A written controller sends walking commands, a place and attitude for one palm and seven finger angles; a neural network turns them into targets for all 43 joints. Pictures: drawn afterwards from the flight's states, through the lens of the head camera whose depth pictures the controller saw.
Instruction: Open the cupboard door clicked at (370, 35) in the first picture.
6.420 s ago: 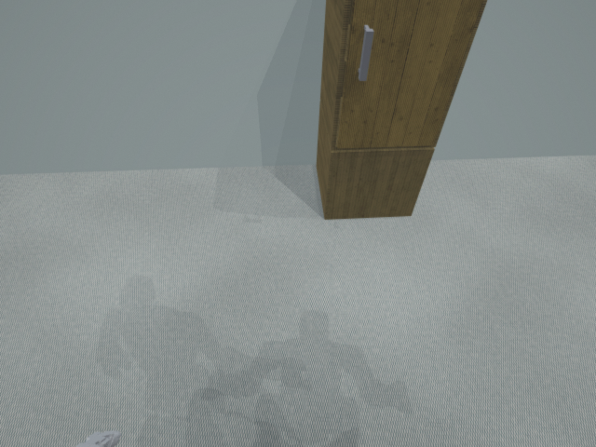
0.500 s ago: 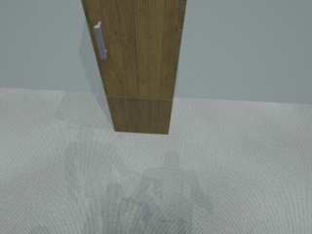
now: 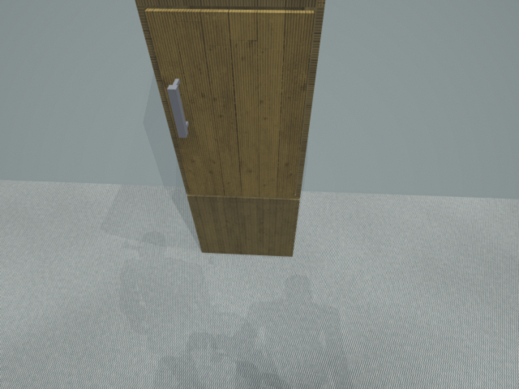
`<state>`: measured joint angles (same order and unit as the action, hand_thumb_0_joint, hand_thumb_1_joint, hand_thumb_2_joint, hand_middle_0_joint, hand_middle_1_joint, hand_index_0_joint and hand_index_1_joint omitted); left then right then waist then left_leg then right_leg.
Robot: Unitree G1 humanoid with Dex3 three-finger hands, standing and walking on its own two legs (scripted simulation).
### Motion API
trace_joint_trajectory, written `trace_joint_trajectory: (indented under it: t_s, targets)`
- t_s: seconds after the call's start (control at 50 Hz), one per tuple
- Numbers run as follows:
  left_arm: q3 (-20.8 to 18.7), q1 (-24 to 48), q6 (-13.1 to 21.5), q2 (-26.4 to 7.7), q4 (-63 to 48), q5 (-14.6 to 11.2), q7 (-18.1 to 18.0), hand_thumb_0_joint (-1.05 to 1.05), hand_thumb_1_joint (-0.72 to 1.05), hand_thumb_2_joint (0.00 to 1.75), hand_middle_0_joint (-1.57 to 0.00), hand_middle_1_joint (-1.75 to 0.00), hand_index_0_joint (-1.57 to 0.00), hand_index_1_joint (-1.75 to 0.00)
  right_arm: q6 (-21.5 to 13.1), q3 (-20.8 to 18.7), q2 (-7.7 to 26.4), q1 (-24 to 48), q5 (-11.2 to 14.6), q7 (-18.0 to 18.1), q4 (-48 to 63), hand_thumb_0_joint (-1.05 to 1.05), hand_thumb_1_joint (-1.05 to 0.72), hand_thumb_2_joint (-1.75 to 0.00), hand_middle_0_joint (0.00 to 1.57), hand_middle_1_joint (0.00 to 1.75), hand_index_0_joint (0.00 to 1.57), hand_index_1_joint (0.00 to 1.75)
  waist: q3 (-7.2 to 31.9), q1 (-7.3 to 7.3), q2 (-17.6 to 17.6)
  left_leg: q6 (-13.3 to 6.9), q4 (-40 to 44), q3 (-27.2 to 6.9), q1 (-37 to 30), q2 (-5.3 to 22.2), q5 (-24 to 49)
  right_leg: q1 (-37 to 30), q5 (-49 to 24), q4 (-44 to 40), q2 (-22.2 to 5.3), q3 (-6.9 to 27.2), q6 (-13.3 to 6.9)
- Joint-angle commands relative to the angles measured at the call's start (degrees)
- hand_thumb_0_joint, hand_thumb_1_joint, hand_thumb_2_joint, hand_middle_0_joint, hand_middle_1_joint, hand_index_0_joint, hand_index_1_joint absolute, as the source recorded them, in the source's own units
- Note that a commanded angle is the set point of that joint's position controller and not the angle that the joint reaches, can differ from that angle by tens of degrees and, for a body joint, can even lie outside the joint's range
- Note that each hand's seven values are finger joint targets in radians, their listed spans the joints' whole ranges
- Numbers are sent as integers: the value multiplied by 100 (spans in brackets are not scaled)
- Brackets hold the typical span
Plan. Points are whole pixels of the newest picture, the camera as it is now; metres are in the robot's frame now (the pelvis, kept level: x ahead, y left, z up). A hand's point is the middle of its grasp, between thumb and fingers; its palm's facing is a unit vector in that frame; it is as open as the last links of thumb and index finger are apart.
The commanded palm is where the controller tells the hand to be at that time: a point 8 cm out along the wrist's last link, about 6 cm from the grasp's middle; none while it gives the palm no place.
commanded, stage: take the last steps up to it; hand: left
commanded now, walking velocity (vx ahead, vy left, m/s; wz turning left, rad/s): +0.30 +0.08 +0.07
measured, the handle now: (180, 108) +0.78 +0.23 +0.02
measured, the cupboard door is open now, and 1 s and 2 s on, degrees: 0 0 0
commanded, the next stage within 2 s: come to a stop and stand still in 0.60 s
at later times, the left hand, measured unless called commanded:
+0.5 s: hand out of the picture +0.06 +0.22 -0.19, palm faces +0.17 -0.97 -0.15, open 7.3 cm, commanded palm none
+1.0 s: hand (147, 301) +0.33 +0.25 -0.17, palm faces +0.02 -0.97 -0.23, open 7.3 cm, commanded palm none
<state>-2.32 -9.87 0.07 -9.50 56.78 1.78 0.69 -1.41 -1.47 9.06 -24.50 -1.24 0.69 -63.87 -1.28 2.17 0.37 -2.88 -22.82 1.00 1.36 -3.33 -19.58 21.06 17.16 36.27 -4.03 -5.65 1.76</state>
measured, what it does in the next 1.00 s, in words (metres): walks ahead: right foot, then left foot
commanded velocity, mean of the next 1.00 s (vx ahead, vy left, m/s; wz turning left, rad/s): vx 0.08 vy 0.03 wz -0.01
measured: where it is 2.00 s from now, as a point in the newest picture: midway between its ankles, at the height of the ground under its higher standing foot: outside the picture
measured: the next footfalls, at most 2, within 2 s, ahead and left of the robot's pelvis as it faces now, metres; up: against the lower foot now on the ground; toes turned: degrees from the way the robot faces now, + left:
right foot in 0.02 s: +0.12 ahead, -0.11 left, +0.00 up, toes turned -6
left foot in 0.48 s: +0.24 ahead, +0.20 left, +0.00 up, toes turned +6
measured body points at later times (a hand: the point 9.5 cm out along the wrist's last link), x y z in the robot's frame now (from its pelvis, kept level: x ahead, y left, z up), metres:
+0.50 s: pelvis +0.14 +0.06 -0.01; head +0.15 +0.08 +0.44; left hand +0.05 +0.27 -0.17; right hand +0.24 -0.17 -0.14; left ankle +0.20 +0.17 -0.74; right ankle +0.08 -0.10 -0.73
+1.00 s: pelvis +0.25 +0.07 -0.01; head +0.27 +0.06 +0.44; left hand +0.33 +0.30 -0.15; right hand +0.23 -0.13 -0.18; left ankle +0.19 +0.18 -0.73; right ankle +0.30 -0.03 -0.74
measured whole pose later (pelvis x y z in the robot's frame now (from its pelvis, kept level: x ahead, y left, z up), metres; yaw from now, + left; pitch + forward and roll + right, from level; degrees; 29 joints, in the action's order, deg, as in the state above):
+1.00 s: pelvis +0.25 +0.07 -0.01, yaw +2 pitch -1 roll +0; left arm -1.3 -8.0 0.2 -8.6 58.8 1.3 -2.0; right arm 1.5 -2.0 6.5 -16.4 0.0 1.4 -63.9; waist -3.7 2.5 1.5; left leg 0.8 -36.6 7.0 11.6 1.9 -25.3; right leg 19.0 13.2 32.8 -2.6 -6.3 -1.8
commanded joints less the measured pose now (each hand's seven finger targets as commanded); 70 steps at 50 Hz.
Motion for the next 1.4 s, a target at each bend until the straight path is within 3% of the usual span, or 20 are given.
trace_joint_trajectory:
  t_s: [0.0,0.02,0.04,0.16,0.34,0.4,0.42,0.46,0.5,0.56,0.78,0.84,0.88,0.92,1.0,1.1,1.12,1.14,1.18,1.38]
  targets:
    - [-307,-1834,343,-1238,226,30,-104,0,90,90,-20,-30,-20,-30,-252,-119,375,-144,93,14,346,0,-90,-90,20,30,20,30,414,-889,-1440,-63,-2473,8,2878,326,13,-3352,22,-1701,-1722,2205,-769]
    - [-354,-2210,327,-1564,262,-62,-127,0,90,90,-20,-30,-20,-30,-202,-162,598,-2,39,-10,540,0,-90,-90,20,30,20,30,536,-927,-1537,25,-3685,-60,3369,169,-1351,-3156,588,-2453,-2505,3597,-1206]
    - [-360,-1819,314,-1464,218,-96,-143,0,90,90,-20,-30,-20,-30,-137,-229,683,273,7,-46,525,0,-90,-90,20,30,20,30,99,-845,-1145,26,-4342,-346,3498,476,-1025,-2284,1998,-2809,-2484,3702,-1306]
    - [-127,-914,402,-469,79,-28,-205,0,90,90,-20,-30,-20,-30,137,-233,112,36,-58,-175,355,0,-90,-90,20,30,20,30,-559,-118,-681,356,-3916,32,2900,961,681,-416,456,-2976,-1330,900,-748]
    - [-196,-1308,426,-885,392,-9,-148,0,90,90,-20,-30,-20,-30,1,-208,223,1205,-16,-320,904,0,-90,-90,20,30,20,30,-580,-385,-855,396,-1676,430,2516,947,856,-851,75,-2715,-1342,544,-870]
    - [-241,-1240,343,-915,412,-5,-162,0,90,90,-20,-30,-20,-30,-94,-209,321,925,-3,-279,843,0,-90,-90,20,30,20,30,-367,-205,-678,335,-846,597,1376,770,750,-612,-7,-2035,-1272,423,-770]
    - [-229,-1264,297,-812,422,-15,-159,0,90,90,-20,-30,-20,-30,-144,-226,479,473,-11,-234,694,0,-90,-90,20,30,20,30,-127,-22,-266,341,-397,624,564,673,773,-411,-78,-1348,-983,191,-639]
    - [-96,-1483,259,-196,273,-85,-93,0,90,90,-20,-30,-20,-30,-182,-443,1490,-614,-61,-70,433,0,-90,-90,20,30,20,30,556,250,2063,-285,547,-1742,-918,2498,908,1116,1661,1728,131,-497,-193]
    - [-78,-924,267,-273,155,-60,-123,0,90,90,-20,-30,-20,-30,-155,-347,1215,-378,-35,61,367,0,-90,-90,20,30,20,30,444,317,1522,-715,797,-1780,-568,2692,1190,1701,1404,3180,-125,218,-304]
    - [-81,-929,233,-223,361,-45,-45,0,90,90,-20,-30,-20,-30,-274,-138,602,434,8,79,508,0,-90,-90,20,30,20,30,-37,-127,481,-601,934,-623,532,2206,2275,1105,491,2993,-407,323,-219]
    - [30,-710,-24,-88,255,-75,-200,0,90,90,-20,-30,-20,-30,-134,-93,559,691,-1,169,325,0,-90,-90,20,30,20,30,-156,-326,540,-502,411,108,850,1923,4002,-373,-337,98,-66,181,-65]
    - [-27,-904,25,-529,314,-58,-248,0,90,90,-20,-30,-20,-30,-27,-128,441,617,61,173,223,0,-90,-90,20,30,20,30,-41,-412,3,27,-352,258,1034,1421,2915,-1212,-2475,-1135,-284,467,-136]
    - [-42,-781,51,-855,262,-71,-278,0,90,90,-20,-30,-20,-30,52,-149,233,317,124,129,211,0,-90,-90,20,30,20,30,-16,-207,-351,338,-588,349,1540,884,1213,-1509,-4910,-752,-1183,1039,-632]
    - [-107,-743,63,-980,208,-97,-319,0,90,90,-20,-30,-20,-30,217,-184,202,266,123,129,193,0,-90,-90,20,30,20,30,536,-252,-1328,447,-1413,493,1372,605,-543,-1466,-5319,-1082,-1523,1398,-1161]
    - [-204,-288,-16,-951,36,-28,-394,0,90,90,-20,-30,-20,-30,288,-200,115,402,135,143,277,0,-90,-90,20,30,20,30,646,-242,-802,445,-2320,59,1769,550,-1190,-1516,-4939,-1142,-1598,1394,-1501]
    - [-230,71,-122,-778,-83,-80,-361,0,90,90,-20,-30,-20,-30,229,-178,41,-63,75,122,178,0,-90,-90,20,30,20,30,607,-11,-601,417,-243,223,645,599,554,-533,-1981,-932,-953,996,-802]
    - [-130,-423,-33,-811,-92,-129,-550,0,90,90,-20,-30,-20,-30,122,-304,665,468,103,112,697,0,-90,-90,20,30,20,30,1282,-123,178,408,-358,423,999,986,769,-1561,-3254,-195,-741,880,-586]
    - [-86,-452,-82,-777,-293,-138,-530,0,90,90,-20,-30,-20,-30,98,-255,462,623,55,86,1006,0,-90,-90,20,30,20,30,1291,-226,656,283,-217,119,1237,1022,342,-1344,-1785,-172,-633,828,-568]
    - [-10,-270,-230,-603,-410,-46,-375,0,90,90,-20,-30,-20,-30,101,-208,613,1085,-32,56,1362,0,-90,-90,20,30,20,30,-186,-301,1767,-27,656,-738,2052,1461,415,-260,215,249,84,203,-320]
    - [107,-548,26,-615,-232,-53,-198,0,90,90,-20,-30,-20,-30,20,-100,831,682,14,73,1392,0,-90,-90,20,30,20,30,-271,-136,-378,-64,499,-443,1497,1009,-217,-309,-286,-994,-31,931,-394]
